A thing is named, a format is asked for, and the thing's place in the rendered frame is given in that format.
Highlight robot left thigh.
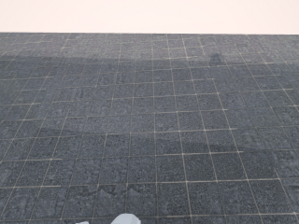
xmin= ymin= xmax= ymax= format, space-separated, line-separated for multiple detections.
xmin=111 ymin=213 xmax=141 ymax=224

